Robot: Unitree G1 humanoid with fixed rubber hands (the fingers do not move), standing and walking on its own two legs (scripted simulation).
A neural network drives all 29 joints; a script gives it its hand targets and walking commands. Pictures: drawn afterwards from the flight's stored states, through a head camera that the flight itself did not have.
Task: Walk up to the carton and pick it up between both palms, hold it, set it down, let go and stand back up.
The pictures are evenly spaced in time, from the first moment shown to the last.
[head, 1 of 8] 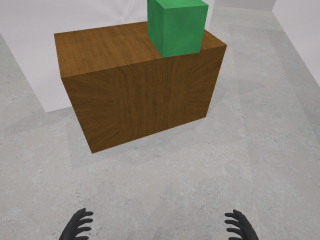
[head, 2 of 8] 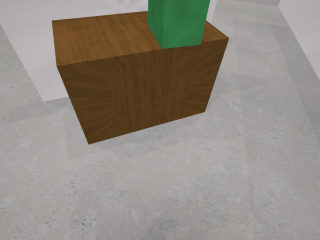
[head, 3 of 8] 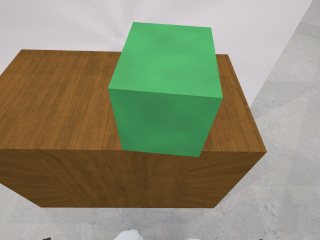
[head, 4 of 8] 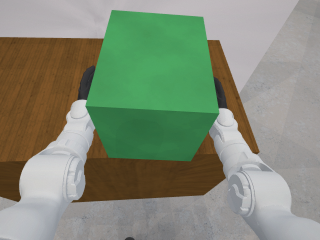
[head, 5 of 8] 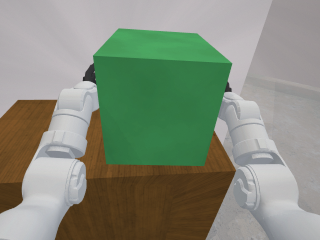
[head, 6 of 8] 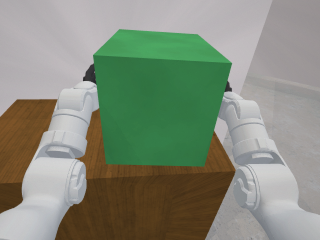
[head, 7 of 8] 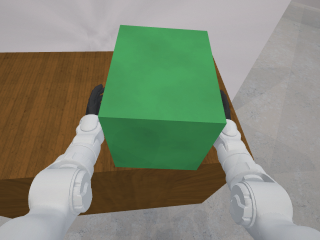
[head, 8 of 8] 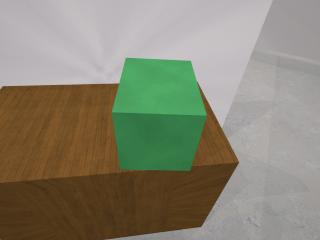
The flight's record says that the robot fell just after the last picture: no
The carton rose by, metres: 0.20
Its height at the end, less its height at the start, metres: +0.00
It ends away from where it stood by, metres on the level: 0.04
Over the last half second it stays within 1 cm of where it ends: yes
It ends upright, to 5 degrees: yes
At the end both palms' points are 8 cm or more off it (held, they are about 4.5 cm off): yes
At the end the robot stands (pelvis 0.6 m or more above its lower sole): yes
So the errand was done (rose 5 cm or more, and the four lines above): yes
